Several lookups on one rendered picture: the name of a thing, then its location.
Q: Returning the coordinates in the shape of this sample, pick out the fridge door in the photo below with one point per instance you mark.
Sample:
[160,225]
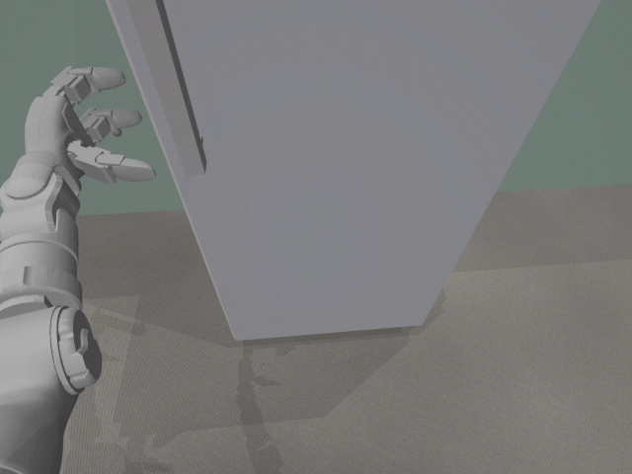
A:
[352,146]

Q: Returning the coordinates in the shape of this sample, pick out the robot left hand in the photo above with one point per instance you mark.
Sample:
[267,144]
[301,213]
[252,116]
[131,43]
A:
[53,127]

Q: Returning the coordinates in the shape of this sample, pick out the left robot forearm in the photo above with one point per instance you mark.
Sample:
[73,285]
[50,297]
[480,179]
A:
[39,236]

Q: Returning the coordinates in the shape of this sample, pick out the robot left upper arm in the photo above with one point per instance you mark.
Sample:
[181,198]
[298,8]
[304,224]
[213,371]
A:
[47,358]

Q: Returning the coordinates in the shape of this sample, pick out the handle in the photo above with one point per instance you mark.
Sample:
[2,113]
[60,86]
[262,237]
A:
[155,35]

